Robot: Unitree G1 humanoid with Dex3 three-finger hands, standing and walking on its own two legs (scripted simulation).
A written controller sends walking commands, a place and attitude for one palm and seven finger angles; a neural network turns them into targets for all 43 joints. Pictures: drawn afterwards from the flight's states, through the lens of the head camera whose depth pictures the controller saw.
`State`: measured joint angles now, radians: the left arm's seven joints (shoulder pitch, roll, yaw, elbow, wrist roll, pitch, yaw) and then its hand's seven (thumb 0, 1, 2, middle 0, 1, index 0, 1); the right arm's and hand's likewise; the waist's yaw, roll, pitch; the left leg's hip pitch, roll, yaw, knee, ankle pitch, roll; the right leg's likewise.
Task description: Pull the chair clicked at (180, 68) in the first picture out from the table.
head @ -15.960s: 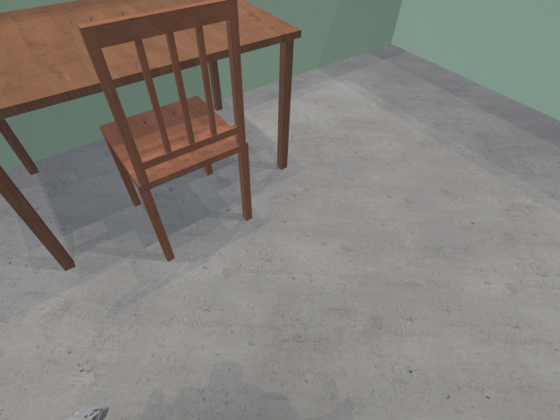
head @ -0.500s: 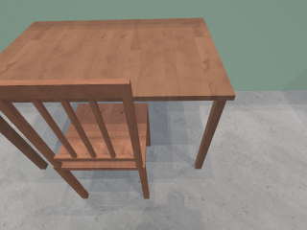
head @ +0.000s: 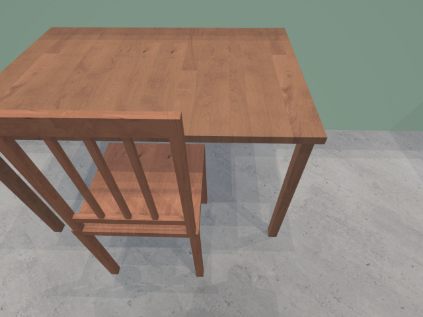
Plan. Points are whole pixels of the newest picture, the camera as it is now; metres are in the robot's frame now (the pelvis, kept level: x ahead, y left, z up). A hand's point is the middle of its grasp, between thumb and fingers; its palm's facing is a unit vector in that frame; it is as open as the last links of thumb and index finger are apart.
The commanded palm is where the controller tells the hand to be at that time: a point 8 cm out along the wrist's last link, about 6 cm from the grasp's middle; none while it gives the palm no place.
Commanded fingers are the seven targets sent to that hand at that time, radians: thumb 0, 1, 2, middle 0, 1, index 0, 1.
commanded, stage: raise the hand toward the chair's back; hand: left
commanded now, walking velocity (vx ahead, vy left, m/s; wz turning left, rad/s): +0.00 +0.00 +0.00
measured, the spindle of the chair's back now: (111, 183) +0.43 +0.29 -0.06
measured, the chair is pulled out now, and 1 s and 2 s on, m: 0.00 0.00 0.00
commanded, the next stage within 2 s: none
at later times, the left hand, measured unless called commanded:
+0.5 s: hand (139, 310) +0.15 +0.15 -0.07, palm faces -0.03 -1.00 +0.04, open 9.1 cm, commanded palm +0.12 +0.23 -0.06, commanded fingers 0.00 0.39 0.68 -0.15 -0.22 -0.15 -0.22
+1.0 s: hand (112, 296) +0.17 +0.20 -0.06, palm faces +0.03 -1.00 -0.04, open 13.6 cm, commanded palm +0.14 +0.26 -0.05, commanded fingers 0.00 -0.20 0.43 -0.09 -0.13 -0.09 -0.13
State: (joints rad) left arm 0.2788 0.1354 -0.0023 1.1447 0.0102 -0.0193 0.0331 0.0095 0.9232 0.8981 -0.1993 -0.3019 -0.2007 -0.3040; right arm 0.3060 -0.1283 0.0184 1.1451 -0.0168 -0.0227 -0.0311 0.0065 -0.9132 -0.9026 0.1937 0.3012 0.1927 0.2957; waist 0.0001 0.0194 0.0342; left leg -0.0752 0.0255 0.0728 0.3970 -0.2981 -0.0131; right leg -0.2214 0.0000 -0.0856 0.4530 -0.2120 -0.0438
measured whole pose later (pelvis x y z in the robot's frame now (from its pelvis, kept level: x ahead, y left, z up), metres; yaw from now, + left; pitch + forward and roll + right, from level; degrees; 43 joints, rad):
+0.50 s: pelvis -0.04 +0.00 -0.09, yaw +1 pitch +13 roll +1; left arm 0.41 0.13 0.04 0.16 -0.18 -0.54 -0.26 0.01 0.62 0.77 -0.17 -0.26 -0.17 -0.26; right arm 0.12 -0.30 -0.09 0.46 0.02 -0.25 0.02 0.02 -0.91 -0.90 0.19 0.30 0.19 0.30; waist 0.01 -0.07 -0.15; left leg -0.77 0.02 0.06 1.12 -0.57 0.00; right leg -0.89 -0.06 -0.08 1.11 -0.44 -0.05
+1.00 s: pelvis -0.05 +0.02 -0.09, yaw +2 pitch +16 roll -2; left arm 0.39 0.21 0.14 -0.01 -0.23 -0.38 -0.23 0.00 0.03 0.53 -0.11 -0.17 -0.11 -0.17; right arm 0.29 -0.22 0.01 0.55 0.02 -0.22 -0.03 0.02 -0.90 -0.90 0.20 0.30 0.20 0.30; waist -0.02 0.02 -0.14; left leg -0.89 0.02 0.02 1.18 -0.57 0.02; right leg -0.97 -0.06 -0.12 1.10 -0.42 -0.03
